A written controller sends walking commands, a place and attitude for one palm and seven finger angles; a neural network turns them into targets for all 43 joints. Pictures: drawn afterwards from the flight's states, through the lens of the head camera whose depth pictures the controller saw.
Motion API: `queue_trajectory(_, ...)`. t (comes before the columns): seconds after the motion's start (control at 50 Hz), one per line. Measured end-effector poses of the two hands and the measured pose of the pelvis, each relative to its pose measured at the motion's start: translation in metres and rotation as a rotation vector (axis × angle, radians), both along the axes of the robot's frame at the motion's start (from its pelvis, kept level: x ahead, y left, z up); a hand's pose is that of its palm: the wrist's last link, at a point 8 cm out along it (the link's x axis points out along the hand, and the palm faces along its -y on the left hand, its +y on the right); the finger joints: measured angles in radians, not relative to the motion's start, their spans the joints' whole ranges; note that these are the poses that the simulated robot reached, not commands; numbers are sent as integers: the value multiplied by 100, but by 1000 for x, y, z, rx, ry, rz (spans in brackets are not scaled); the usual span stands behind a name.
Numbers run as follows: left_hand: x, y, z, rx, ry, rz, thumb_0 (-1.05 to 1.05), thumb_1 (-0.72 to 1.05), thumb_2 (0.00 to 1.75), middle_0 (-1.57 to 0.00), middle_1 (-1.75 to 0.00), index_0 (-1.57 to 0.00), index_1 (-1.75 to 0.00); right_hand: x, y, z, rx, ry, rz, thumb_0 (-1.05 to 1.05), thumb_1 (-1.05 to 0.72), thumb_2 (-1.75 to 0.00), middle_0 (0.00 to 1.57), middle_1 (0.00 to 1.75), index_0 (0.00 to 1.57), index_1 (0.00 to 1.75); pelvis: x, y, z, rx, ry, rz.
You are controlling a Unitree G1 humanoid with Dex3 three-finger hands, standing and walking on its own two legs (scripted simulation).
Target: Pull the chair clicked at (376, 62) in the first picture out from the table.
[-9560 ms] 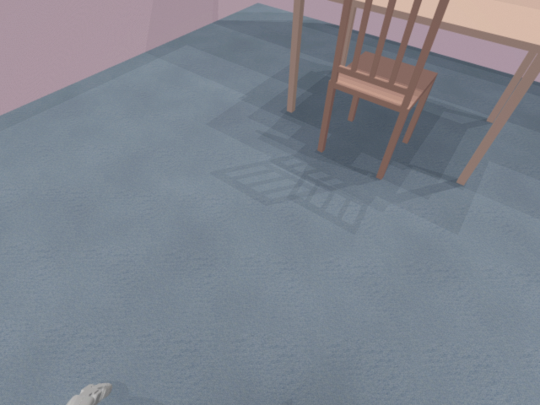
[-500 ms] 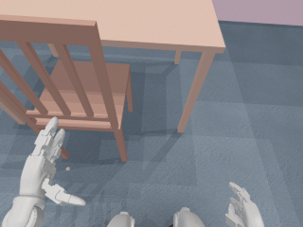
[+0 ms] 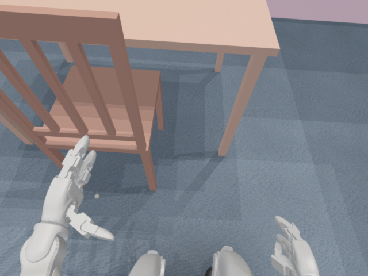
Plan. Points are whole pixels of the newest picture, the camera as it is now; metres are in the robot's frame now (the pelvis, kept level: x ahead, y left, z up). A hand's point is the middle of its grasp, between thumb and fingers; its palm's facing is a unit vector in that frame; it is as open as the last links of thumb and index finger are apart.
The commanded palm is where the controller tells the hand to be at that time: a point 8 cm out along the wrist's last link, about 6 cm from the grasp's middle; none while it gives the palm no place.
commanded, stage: aim the fingers beside a spindle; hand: left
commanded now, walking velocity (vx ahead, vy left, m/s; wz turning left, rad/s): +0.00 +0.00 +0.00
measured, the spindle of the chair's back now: (62, 95) +0.53 +0.35 +0.01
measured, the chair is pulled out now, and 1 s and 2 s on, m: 0.00 0.00 0.00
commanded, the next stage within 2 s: none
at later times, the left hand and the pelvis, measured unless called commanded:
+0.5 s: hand (109, 173) +0.31 +0.18 +0.02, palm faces -0.02 -1.00 -0.04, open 16.9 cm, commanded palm +0.30 +0.23 +0.02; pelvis +0.00 +0.00 -0.01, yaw -1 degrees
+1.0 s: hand (124, 158) +0.37 +0.16 -0.01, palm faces -0.04 -1.00 -0.03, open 16.9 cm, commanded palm +0.35 +0.22 +0.00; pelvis -0.01 -0.01 -0.02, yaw -1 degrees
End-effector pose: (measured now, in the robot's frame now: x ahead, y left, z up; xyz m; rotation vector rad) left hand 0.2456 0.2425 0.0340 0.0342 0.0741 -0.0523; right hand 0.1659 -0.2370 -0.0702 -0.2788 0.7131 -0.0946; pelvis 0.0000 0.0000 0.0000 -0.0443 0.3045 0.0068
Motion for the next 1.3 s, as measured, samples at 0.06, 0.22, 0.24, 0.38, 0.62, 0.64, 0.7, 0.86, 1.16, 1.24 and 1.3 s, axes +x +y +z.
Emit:
queue_trajectory(0.06, 9, -2, 1, 1, -19, 1, -1, -50, 30, -6, -8, -6, -8, -4, -2, -2, -2, 13, -13, 1, -90, -90, 20, 30, 20, 30, 0, 0, -1, 2, 6, -5)
queue_trajectory(0.22, 26, 2, 2, 13, -36, 37, -1, -50, 30, -6, -8, -6, -8, -13, -5, -11, 11, 66, -29, 1, -90, -90, 20, 30, 20, 30, 2, -1, -2, 5, 25, -9)
queue_trajectory(0.24, 27, 0, 0, 12, -27, 31, -1, -50, 30, -6, -8, -6, -8, -14, -5, -12, 11, 72, -30, 1, -90, -90, 20, 30, 20, 30, 2, -1, -3, 6, 28, -9)
queue_trajectory(0.38, 37, -10, -10, 0, -16, 15, -1, -50, 30, -6, -8, -6, -8, -17, -9, -19, 5, 98, -44, 1, -90, -90, 20, 30, 20, 30, 2, -2, -6, 10, 42, -14)
queue_trajectory(0.62, 62, -15, -19, 7, -27, 22, -1, -50, 30, -6, -8, -6, -8, -21, -14, -32, 8, 138, -52, 1, -90, -90, 20, 30, 20, 30, -1, -6, -13, 15, 64, -16)
queue_trajectory(0.64, 63, -16, -20, 5, -23, 21, -1, -50, 30, -6, -8, -6, -8, -22, -15, -32, 8, 141, -55, 1, -90, -90, 20, 30, 20, 30, -1, -6, -13, 15, 66, -17)
queue_trajectory(0.7, 67, -16, -24, 1, -22, 27, -1, -50, 30, -6, -8, -6, -8, -25, -17, -34, 4, 152, -64, 1, -90, -90, 20, 30, 20, 30, -2, -7, -14, 17, 70, -20)
queue_trajectory(0.86, 83, -18, -26, 5, -53, 32, -1, -50, 30, -6, -8, -6, -8, -37, -21, -42, -6, 196, -72, 1, -90, -90, 20, 30, 20, 30, -5, -8, -18, 16, 83, -18)
queue_trajectory(1.16, 113, -26, -34, 7, -61, 38, -1, -50, 30, -6, -8, -6, -8, -66, -22, -55, 2, 287, -118, 1, -90, -90, 20, 30, 20, 30, -8, -5, -24, 20, 110, -31)
queue_trajectory(1.24, 115, -26, -39, 6, -47, 38, -1, -50, 30, -6, -8, -6, -8, -71, -22, -58, 4, 308, -120, 1, -90, -90, 20, 30, 20, 30, -9, -5, -25, 19, 114, -31)
queue_trajectory(1.3, 114, -27, -43, 1, -36, 29, -1, -50, 30, -6, -8, -6, -8, -73, -22, -58, 3, 315, -126, 1, -90, -90, 20, 30, 20, 30, -9, -4, -26, 19, 117, -34)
